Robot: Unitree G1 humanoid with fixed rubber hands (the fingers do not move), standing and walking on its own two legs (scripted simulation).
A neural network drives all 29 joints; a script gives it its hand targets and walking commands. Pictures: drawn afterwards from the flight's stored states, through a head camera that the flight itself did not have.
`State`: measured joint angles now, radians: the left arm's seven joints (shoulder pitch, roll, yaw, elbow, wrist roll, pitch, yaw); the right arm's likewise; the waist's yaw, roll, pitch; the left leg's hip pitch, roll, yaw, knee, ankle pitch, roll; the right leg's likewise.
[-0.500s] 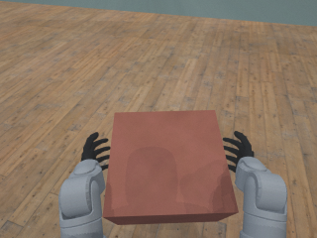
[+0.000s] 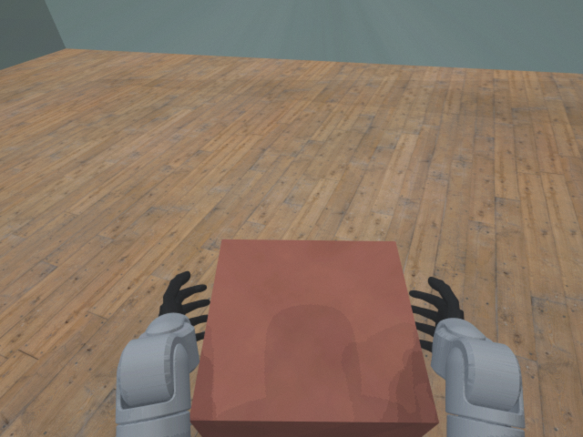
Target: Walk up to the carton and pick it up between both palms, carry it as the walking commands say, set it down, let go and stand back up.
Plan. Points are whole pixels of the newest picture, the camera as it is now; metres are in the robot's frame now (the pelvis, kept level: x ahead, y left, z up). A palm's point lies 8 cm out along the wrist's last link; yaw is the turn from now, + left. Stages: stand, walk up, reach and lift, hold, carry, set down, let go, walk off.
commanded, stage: carry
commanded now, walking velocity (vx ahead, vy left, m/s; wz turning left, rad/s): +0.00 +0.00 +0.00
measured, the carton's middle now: (308, 341) +0.29 +0.00 +0.01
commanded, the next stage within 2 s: none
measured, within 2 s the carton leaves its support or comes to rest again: neither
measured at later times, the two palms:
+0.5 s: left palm (50, 418) +0.17 +0.27 +0.09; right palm (365, 385) +0.19 -0.07 +0.08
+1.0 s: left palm out of the picture +0.09 +0.32 +0.04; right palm out of the picture +0.10 -0.02 +0.06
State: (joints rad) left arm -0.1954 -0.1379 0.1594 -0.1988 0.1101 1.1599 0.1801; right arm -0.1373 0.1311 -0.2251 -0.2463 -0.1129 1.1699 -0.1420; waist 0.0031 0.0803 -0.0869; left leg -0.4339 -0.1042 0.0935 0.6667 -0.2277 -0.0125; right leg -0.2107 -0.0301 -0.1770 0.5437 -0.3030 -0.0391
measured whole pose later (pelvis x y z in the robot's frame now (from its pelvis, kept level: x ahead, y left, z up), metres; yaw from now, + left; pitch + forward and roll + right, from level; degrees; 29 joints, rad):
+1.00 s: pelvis -0.18 +0.13 -0.02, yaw +3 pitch -2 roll -1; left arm -0.23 -0.07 0.17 -0.02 0.16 0.96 0.11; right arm -0.22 0.14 -0.22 -0.01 -0.15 0.97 -0.12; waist 0.01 -0.05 -0.06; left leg -0.36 0.01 -0.02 0.78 -0.39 0.00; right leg -0.47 -0.11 -0.07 0.72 -0.29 0.05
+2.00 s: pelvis -0.26 +0.12 -0.01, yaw +2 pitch +0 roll +1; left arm -0.13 -0.13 0.18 -0.08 0.19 0.84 0.05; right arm -0.14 0.13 -0.23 -0.05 -0.17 0.86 -0.03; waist -0.01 -0.01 -0.05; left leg -0.45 0.01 0.02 0.64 -0.19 0.00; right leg -0.51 -0.08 -0.04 0.59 -0.10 0.02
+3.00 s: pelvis -0.30 +0.13 -0.01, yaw +3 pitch +3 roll +0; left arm -0.08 -0.13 0.15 -0.05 0.18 0.78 0.04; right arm -0.07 0.13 -0.22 -0.04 -0.18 0.79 -0.01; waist 0.02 0.02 -0.09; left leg -0.31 -0.06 0.12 0.62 -0.36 0.11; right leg -0.37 -0.06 -0.03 0.64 -0.30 0.04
